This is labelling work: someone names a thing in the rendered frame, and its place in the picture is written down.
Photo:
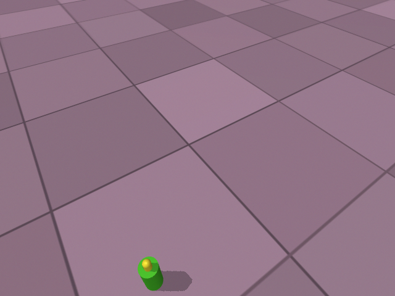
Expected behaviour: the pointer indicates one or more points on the bottle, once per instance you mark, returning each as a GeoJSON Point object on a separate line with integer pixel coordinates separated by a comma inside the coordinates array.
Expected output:
{"type": "Point", "coordinates": [150, 273]}

